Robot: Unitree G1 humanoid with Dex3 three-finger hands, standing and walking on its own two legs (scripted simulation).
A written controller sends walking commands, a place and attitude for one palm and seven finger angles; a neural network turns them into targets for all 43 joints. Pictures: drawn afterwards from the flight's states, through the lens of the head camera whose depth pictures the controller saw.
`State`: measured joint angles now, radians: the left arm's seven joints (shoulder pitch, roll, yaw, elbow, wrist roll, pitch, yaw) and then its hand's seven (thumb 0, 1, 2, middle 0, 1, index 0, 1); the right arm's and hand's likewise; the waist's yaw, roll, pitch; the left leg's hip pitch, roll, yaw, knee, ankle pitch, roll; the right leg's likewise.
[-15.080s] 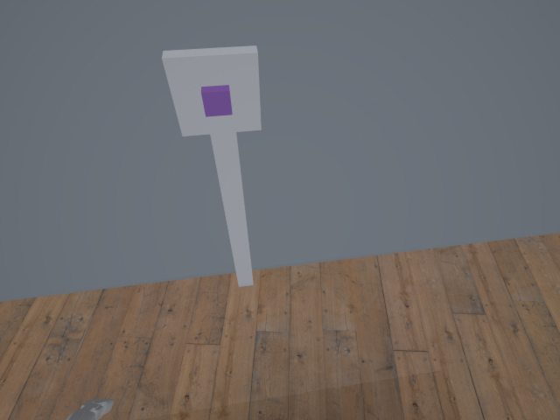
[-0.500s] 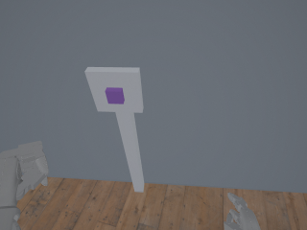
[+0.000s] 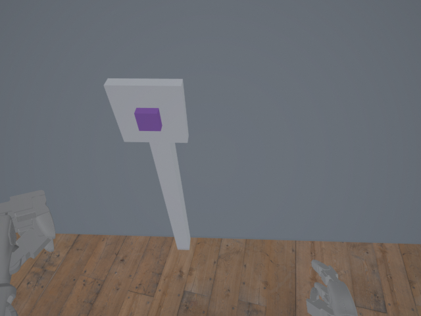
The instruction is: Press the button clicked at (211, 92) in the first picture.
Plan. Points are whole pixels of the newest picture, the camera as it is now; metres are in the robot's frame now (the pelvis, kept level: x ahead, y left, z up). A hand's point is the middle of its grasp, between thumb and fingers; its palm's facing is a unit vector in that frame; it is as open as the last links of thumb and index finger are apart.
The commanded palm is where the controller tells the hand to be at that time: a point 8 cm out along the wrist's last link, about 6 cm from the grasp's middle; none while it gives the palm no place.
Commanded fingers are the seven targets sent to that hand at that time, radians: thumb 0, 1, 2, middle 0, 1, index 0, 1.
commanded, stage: step back with the hand held close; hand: left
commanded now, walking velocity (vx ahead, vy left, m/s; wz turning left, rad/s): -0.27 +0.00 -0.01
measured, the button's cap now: (149, 118) +0.52 +0.20 +0.09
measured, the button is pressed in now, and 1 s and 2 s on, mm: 0 0 0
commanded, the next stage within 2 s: stop stepping back and stand still in 1.08 s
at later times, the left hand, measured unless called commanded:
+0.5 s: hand (13, 286) +0.12 +0.25 +0.15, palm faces +0.37 -0.82 -0.43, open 3.1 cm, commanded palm +0.06 +0.30 +0.17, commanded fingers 0.00 0.90 0.90 -1.30 -1.50 -1.30 -1.50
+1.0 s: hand out of the picture +0.03 +0.24 +0.16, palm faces +0.27 -0.81 -0.52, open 3.1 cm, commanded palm -0.03 +0.29 +0.17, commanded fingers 0.00 0.90 0.90 -1.30 -1.50 -1.30 -1.50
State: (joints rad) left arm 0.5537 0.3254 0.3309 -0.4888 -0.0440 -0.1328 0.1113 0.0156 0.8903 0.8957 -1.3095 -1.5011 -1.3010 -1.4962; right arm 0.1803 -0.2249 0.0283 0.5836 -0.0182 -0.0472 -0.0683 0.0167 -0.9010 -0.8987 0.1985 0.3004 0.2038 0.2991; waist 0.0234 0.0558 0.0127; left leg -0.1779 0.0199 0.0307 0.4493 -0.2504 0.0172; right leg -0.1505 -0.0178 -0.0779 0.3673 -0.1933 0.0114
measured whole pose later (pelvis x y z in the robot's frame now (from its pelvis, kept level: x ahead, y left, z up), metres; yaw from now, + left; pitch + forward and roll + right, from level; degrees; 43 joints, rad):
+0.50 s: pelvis -0.07 +0.02 -0.02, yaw +0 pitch +1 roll -2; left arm 0.62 0.36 0.35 -0.61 -0.03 -0.20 0.15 0.02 0.89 0.90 -1.31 -1.50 -1.30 -1.50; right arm 0.19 -0.22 0.01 0.55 -0.01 -0.04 -0.08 0.02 -0.90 -0.90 0.20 0.30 0.20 0.30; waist 0.01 0.01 0.01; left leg -0.41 0.00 0.03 0.63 -0.26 0.04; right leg -0.37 -0.04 -0.07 0.52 -0.16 0.02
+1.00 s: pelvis -0.16 +0.01 -0.02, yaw +1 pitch +3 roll -3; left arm 0.67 0.47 0.39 -0.68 -0.06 -0.26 0.11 0.02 0.89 0.89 -1.31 -1.50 -1.30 -1.50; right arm 0.12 -0.19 0.00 0.57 -0.01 -0.09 -0.05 0.02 -0.90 -0.90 0.20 0.30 0.21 0.30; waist 0.00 0.01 0.02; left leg -0.55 0.00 -0.02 0.62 -0.20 0.00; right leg -0.31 0.06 0.01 0.54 -0.28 -0.01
